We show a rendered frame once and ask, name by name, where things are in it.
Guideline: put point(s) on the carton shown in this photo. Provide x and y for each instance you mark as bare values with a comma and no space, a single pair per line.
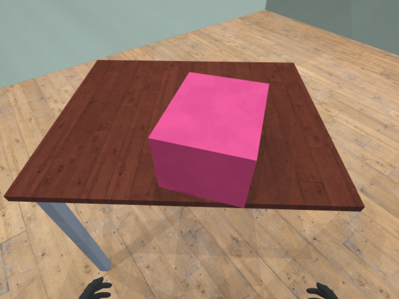
207,141

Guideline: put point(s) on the table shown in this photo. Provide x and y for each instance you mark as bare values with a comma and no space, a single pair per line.
98,152

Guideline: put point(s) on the robot right hand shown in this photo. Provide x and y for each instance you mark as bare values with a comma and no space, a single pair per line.
323,291

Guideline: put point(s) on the robot left hand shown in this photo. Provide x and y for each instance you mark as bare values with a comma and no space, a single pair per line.
95,286

